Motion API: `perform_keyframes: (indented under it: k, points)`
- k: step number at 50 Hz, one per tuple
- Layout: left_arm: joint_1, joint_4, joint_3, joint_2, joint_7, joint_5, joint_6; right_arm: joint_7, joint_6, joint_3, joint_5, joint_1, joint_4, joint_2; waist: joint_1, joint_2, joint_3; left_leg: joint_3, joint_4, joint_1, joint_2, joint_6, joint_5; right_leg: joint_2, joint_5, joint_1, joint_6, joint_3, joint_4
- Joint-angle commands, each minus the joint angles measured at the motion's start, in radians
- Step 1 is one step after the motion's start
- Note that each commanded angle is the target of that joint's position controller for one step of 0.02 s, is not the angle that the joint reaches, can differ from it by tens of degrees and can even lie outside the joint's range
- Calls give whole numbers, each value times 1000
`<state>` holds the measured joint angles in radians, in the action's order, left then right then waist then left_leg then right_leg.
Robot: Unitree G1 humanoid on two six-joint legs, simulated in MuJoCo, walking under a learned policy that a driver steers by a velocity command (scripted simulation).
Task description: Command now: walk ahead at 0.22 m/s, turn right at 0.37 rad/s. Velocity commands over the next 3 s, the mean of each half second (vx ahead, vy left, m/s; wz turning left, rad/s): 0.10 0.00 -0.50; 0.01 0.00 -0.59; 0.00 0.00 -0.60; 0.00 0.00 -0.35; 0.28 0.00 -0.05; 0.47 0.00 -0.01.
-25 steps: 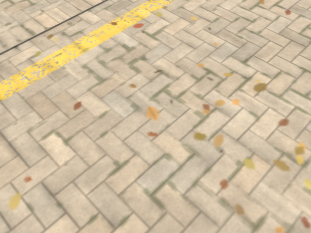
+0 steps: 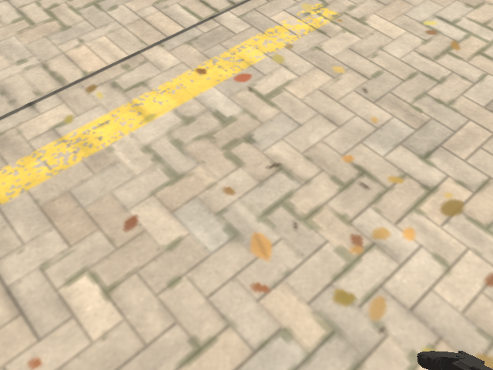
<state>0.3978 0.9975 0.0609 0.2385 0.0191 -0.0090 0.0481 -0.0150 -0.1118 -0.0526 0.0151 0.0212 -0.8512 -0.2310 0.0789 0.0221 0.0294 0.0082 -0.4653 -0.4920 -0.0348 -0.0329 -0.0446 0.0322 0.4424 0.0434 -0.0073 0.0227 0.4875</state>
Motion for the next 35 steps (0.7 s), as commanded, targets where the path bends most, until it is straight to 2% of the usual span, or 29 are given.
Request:
perform_keyframes:
  k: [1,2,3,4,5,6,7,10,13,16,19,21,22,23,24,25,26,27,28,30,32,35]
  points:
    - [125,-94,-14,5,3,-2,20,15,10,-61,17,-330,-7,-270,-114,300,-509,470,-74,900,-479,-279,-791,62,333,535,21,56,727]
    - [113,-78,16,120,4,-21,12,15,28,-47,2,-291,22,-203,-129,183,-505,448,-9,790,-418,-259,-534,-3,281,553,28,124,819]
    - [19,-106,29,148,8,-33,-3,21,39,-34,-7,-215,38,-157,-118,127,-356,328,34,654,-370,-216,-334,-45,203,625,34,73,821]
    - [-23,-114,32,133,18,-27,-24,27,46,-25,-8,-154,39,-135,-95,79,-245,255,88,496,-322,-192,-189,-83,137,621,46,46,789]
    - [-30,-117,41,127,27,-17,-49,29,51,-20,-3,-105,40,-118,-69,83,-176,192,140,348,-291,-181,-59,-111,88,572,52,40,758]
    - [-14,-124,42,105,31,-13,-71,28,54,-23,14,-75,38,-126,-46,114,-138,138,191,223,-270,-180,24,-115,39,496,54,23,751]
    - [-6,-134,43,87,33,-11,-83,29,54,-25,23,-53,38,-129,-35,123,-116,99,228,159,-261,-189,72,-111,6,462,53,5,735]
    - [-46,-176,50,87,34,-6,-92,44,51,-32,18,-51,25,-150,-35,112,-108,35,261,169,-280,-212,70,-127,-71,476,47,-2,621]
    - [-115,-215,49,92,18,-3,-92,62,64,-40,6,-44,21,-176,-49,95,-127,-16,264,213,-295,-207,84,-138,-143,444,40,-16,480]
    - [-166,-244,51,104,0,-5,-96,65,85,-48,-5,-44,17,-202,-61,97,-121,-57,255,241,-306,-189,110,-121,-149,386,28,-54,365]
    - [-184,-268,56,115,-17,-4,-103,58,103,-55,-23,-58,9,-222,-60,102,-112,-67,201,304,-325,-157,123,-104,-124,339,-2,-82,233]
    - [-136,-256,64,119,-24,2,-102,56,116,-56,-39,-65,-1,-211,-31,81,-117,-105,101,295,-292,-93,170,-63,-221,226,-46,-115,55]
    - [-101,-249,78,158,-17,9,-100,51,123,-50,-38,-118,-24,-176,-28,2,-102,-153,-28,236,-234,-24,240,-71,-332,146,-87,-47,-63]
    - [-75,-262,104,277,3,12,-97,40,125,-36,-2,-124,-2,-116,-64,-286,-91,-257,-347,-7,-104,77,511,-306,-692,13,-180,279,-126]
    - [-97,-292,105,329,1,35,-80,47,118,-40,8,-40,49,-124,-49,-344,-87,-121,-566,-193,19,114,721,-423,-720,45,-346,486,-163]
    - [-102,-296,96,287,-8,43,-55,50,117,-49,-3,15,58,-158,-27,-217,-114,-10,-674,-211,11,96,678,-381,-668,52,-338,428,-171]
    - [-147,-301,91,272,-6,32,-36,53,117,-54,-19,-1,54,-162,-59,-178,-112,20,-688,-231,2,76,582,-332,-635,46,-283,353,-165]
    - [-199,-315,84,242,-2,14,-31,62,118,-58,-15,-31,29,-165,-79,-132,-122,38,-677,-227,-13,70,513,-297,-594,45,-232,310,-152]
    - [-234,-324,74,217,3,0,-34,68,118,-65,-7,-40,23,-181,-91,-135,-121,46,-667,-211,-16,71,468,-283,-595,65,-212,287,-151]
    - [-228,-330,63,196,13,5,-37,65,113,-66,-9,-53,23,-170,-99,-141,-149,47,-675,-162,6,75,406,-257,-628,77,-214,270,-150]
    - [-210,-331,63,200,19,3,-38,64,109,-62,-16,-47,28,-154,-90,-136,-148,54,-592,-163,18,81,374,-245,-607,51,-214,276,-148]
    - [-200,-336,69,219,27,-1,-46,60,106,-53,-17,-21,39,-137,-72,-152,-135,66,-435,-130,31,99,360,-233,-516,48,-216,308,-144]
